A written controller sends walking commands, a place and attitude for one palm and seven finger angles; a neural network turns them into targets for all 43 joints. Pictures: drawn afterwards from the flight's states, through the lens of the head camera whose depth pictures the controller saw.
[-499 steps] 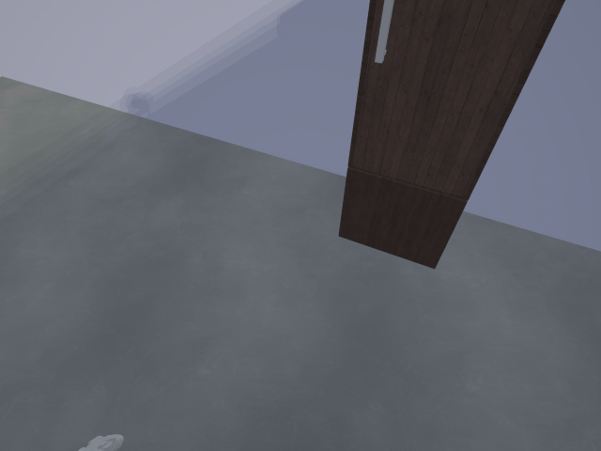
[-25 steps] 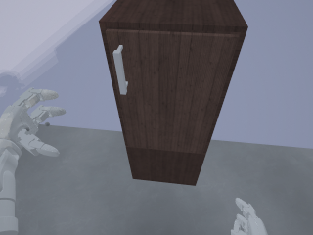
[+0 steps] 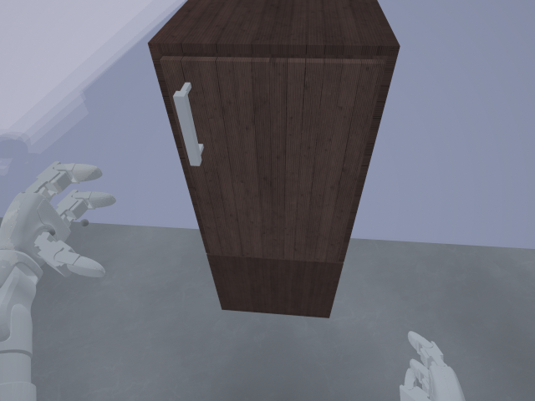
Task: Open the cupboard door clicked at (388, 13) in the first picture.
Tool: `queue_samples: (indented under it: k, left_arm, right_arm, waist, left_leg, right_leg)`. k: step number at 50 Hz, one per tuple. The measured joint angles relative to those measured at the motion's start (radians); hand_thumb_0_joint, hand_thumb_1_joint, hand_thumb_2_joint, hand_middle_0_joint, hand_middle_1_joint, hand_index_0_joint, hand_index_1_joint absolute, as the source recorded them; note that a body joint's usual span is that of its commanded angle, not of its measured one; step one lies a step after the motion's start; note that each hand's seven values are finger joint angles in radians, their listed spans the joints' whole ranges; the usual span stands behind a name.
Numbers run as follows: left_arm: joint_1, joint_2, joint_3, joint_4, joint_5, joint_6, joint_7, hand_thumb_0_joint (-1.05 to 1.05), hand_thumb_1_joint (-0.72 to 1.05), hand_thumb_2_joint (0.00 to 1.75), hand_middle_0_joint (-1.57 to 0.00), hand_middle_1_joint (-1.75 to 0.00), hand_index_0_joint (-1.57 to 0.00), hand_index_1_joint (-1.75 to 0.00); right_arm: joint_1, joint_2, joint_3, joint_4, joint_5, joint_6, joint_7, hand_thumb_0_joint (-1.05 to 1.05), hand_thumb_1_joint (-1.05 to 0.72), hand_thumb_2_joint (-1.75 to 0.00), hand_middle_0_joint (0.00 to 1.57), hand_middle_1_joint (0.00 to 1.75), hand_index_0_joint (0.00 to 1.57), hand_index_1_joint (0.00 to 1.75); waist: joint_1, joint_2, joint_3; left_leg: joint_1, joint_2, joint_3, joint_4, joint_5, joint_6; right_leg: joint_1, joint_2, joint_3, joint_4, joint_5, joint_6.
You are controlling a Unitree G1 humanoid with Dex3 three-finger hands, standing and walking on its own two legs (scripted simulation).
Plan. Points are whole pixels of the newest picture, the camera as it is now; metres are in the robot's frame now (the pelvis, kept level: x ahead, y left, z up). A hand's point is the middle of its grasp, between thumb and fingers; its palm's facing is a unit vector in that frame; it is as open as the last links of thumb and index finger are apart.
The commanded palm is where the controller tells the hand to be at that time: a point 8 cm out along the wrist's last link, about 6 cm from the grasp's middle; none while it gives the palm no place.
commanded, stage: move the hooked fingers beside the handle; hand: left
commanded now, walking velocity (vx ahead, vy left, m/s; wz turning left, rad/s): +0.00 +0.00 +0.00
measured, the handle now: (191, 125) +0.56 +0.20 +0.13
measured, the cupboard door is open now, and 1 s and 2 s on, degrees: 0 0 0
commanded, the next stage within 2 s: none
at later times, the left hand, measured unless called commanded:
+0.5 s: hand (111, 187) +0.36 +0.27 +0.15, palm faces +0.01 -1.00 +0.00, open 14.0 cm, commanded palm +0.33 +0.32 +0.15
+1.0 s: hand (132, 166) +0.42 +0.27 +0.14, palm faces +0.01 -1.00 +0.01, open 14.0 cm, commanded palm +0.40 +0.32 +0.15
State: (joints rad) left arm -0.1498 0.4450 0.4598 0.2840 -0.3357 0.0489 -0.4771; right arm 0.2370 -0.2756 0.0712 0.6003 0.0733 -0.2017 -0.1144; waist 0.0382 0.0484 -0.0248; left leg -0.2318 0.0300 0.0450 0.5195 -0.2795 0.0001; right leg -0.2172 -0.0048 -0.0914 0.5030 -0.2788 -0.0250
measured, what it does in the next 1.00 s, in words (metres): stands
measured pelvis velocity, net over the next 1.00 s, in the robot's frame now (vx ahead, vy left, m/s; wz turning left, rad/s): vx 0.00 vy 0.03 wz -0.01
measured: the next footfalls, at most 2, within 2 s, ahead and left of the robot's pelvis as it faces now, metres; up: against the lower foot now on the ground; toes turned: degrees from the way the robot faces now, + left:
none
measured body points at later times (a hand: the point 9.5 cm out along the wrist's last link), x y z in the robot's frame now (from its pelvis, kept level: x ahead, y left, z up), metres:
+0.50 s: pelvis -0.01 +0.01 +0.00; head +0.00 +0.00 +0.45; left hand +0.36 +0.32 +0.15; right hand +0.13 -0.25 -0.09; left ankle +0.00 +0.12 -0.74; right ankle -0.01 -0.10 -0.74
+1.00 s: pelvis +0.00 +0.03 -0.01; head +0.04 +0.02 +0.44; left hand +0.42 +0.32 +0.14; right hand +0.11 -0.23 -0.11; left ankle +0.00 +0.12 -0.74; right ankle -0.01 -0.10 -0.74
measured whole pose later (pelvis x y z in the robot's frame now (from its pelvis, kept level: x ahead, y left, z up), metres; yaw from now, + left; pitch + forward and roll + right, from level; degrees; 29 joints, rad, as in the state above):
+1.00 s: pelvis +0.00 +0.03 -0.01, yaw -1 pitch +6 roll -1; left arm -0.66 0.50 0.39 0.84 -0.21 -0.05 -0.39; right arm 0.32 -0.28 0.06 0.63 0.06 -0.12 -0.09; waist -0.04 0.02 -0.04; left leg -0.38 0.01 0.07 0.58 -0.31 0.03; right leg -0.36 -0.03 -0.07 0.55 -0.28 0.01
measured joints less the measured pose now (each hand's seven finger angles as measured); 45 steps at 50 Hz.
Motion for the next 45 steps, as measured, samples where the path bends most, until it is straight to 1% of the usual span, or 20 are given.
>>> queue_samples:
  k: [3, 6, 10, 16, 18, 22, 26, 29, 33, 38, 42, 45]
  left_arm:
    - [-0.007, 0.004, 0.002, 0.016, -0.001, 0.005, 0.003, -0.01, -0.50, 0.30, -0.30, -1.20, -0.30, -1.20]
    - [-0.020, 0.002, -0.009, 0.028, 0.008, 0.013, 0.012, -0.01, -0.50, 0.30, -0.30, -1.20, -0.30, -1.20]
    - [-0.082, 0.002, -0.033, 0.091, 0.020, 0.007, 0.019, -0.01, -0.50, 0.30, -0.30, -1.20, -0.30, -1.20]
    - [-0.214, 0.029, -0.044, 0.228, 0.055, -0.025, 0.035, -0.01, -0.51, 0.30, -0.30, -1.20, -0.30, -1.20]
    - [-0.249, 0.037, -0.045, 0.264, 0.059, -0.039, 0.032, -0.01, -0.51, 0.30, -0.30, -1.20, -0.30, -1.20]
    - [-0.290, 0.051, -0.039, 0.322, 0.060, -0.057, 0.021, -0.01, -0.50, 0.30, -0.30, -1.20, -0.30, -1.20]
    - [-0.310, 0.061, -0.032, 0.370, 0.064, -0.056, 0.018, -0.01, -0.50, 0.30, -0.30, -1.20, -0.30, -1.20]
    - [-0.321, 0.062, -0.031, 0.394, 0.073, -0.057, 0.026, -0.01, -0.50, 0.30, -0.30, -1.19, -0.30, -1.20]
    - [-0.337, 0.058, -0.024, 0.402, 0.086, -0.080, 0.044, -0.01, -0.50, 0.30, -0.30, -1.19, -0.30, -1.20]
    - [-0.382, 0.048, -0.045, 0.409, 0.096, -0.108, 0.056, -0.01, -0.50, 0.30, -0.30, -1.20, -0.30, -1.20]
    - [-0.426, 0.043, -0.072, 0.442, 0.100, -0.101, 0.060, -0.01, -0.50, 0.30, -0.30, -1.20, -0.30, -1.20]
    - [-0.456, 0.046, -0.072, 0.489, 0.106, -0.089, 0.064, -0.01, -0.50, 0.30, -0.30, -1.20, -0.30, -1.20]
  right_arm:
    - [0.000, 0.002, 0.002, -0.001, 0.004, 0.001, 0.000, 0.01, -0.90, -0.89, 0.20, 0.30, 0.20, 0.30]
    - [0.002, -0.001, 0.001, -0.002, 0.007, 0.000, -0.004, 0.01, -0.90, -0.89, 0.20, 0.30, 0.20, 0.30]
    - [-0.002, -0.004, 0.006, 0.012, 0.007, 0.002, -0.012, 0.01, -0.90, -0.89, 0.20, 0.30, 0.20, 0.30]
    - [0.001, -0.004, 0.011, 0.029, 0.005, 0.003, -0.020, 0.01, -0.90, -0.89, 0.20, 0.30, 0.20, 0.30]
    - [0.009, -0.006, 0.011, 0.033, 0.003, 0.005, -0.019, 0.01, -0.90, -0.89, 0.20, 0.30, 0.20, 0.30]
    - [0.034, -0.012, 0.006, 0.035, 0.002, 0.012, -0.013, 0.01, -0.90, -0.89, 0.20, 0.30, 0.20, 0.30]
    - [0.061, -0.020, -0.002, 0.030, 0.003, 0.024, -0.003, 0.01, -0.90, -0.89, 0.20, 0.30, 0.20, 0.30]
    - [0.078, -0.024, -0.008, 0.028, 0.002, 0.034, 0.003, 0.01, -0.90, -0.89, 0.20, 0.30, 0.20, 0.30]
    - [0.092, -0.023, -0.013, 0.029, -0.002, 0.044, 0.008, 0.01, -0.90, -0.89, 0.20, 0.30, 0.20, 0.30]
    - [0.101, -0.018, -0.014, 0.039, -0.007, 0.047, 0.009, 0.01, -0.90, -0.89, 0.20, 0.30, 0.20, 0.30]
    - [0.097, -0.014, -0.014, 0.044, -0.008, 0.053, 0.012, 0.01, -0.90, -0.89, 0.20, 0.30, 0.20, 0.30]
    - [0.089, -0.012, -0.011, 0.040, -0.010, 0.063, 0.018, 0.01, -0.90, -0.89, 0.20, 0.30, 0.20, 0.30]
  waist:
    - [0.000, 0.001, -0.002]
    - [0.002, 0.005, 0.002]
    - [0.001, 0.004, 0.009]
    - [-0.018, -0.010, 0.024]
    - [-0.028, -0.012, 0.021]
    - [-0.045, -0.014, 0.007]
    - [-0.058, -0.015, -0.006]
    - [-0.061, -0.016, -0.007]
    - [-0.063, -0.024, -0.002]
    - [-0.061, -0.029, -0.002]
    - [-0.064, -0.025, -0.012]
    - [-0.071, -0.023, -0.020]
  left_leg:
    - [0.000, 0.001, -0.001, 0.003, 0.000, -0.001]
    - [-0.003, 0.000, -0.004, 0.006, 0.001, -0.001]
    - [-0.019, -0.003, -0.013, 0.015, 0.005, 0.000]
    - [-0.052, -0.002, -0.017, 0.030, 0.008, 0.000]
    - [-0.061, -0.002, -0.014, 0.033, 0.007, 0.002]
    - [-0.073, -0.002, -0.001, 0.036, 0.000, 0.006]
    - [-0.083, -0.005, 0.013, 0.039, -0.007, 0.012]
    - [-0.093, -0.007, 0.018, 0.044, -0.011, 0.016]
    - [-0.103, -0.008, 0.020, 0.048, -0.015, 0.020]
    - [-0.112, -0.012, 0.016, 0.053, -0.019, 0.025]
    - [-0.119, -0.017, 0.015, 0.054, -0.022, 0.029]
    - [-0.127, -0.018, 0.019, 0.055, -0.023, 0.032]
  right_leg:
    - [-0.001, 0.001, -0.001, 0.004, -0.002, -0.001]
    - [-0.001, -0.001, -0.004, 0.006, -0.001, -0.001]
    - [-0.013, -0.004, -0.012, 0.012, 0.001, -0.001]
    - [-0.042, -0.003, -0.016, 0.021, 0.006, -0.002]
    - [-0.051, -0.003, -0.013, 0.023, 0.007, -0.001]
    - [-0.069, -0.004, 0.000, 0.028, 0.006, 0.004]
    - [-0.086, -0.007, 0.014, 0.035, 0.001, 0.009]
    - [-0.096, -0.009, 0.019, 0.039, -0.001, 0.013]
    - [-0.106, -0.011, 0.023, 0.040, -0.001, 0.017]
    - [-0.107, -0.014, 0.018, 0.033, -0.001, 0.022]
    - [-0.112, -0.018, 0.017, 0.031, -0.001, 0.027]
    - [-0.122, -0.020, 0.021, 0.034, -0.002, 0.030]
